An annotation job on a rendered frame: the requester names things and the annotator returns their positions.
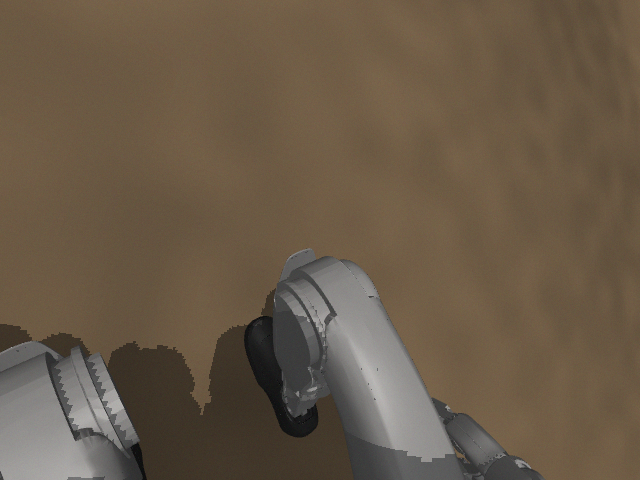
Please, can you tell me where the left robot foot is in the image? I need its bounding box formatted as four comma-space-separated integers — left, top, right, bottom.
130, 443, 147, 480

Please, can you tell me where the right robot arm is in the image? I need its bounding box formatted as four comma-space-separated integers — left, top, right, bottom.
484, 455, 545, 480

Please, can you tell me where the right robot hand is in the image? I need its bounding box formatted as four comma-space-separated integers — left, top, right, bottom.
431, 397, 509, 480

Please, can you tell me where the right robot foot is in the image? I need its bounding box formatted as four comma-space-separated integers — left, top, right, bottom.
244, 316, 318, 438

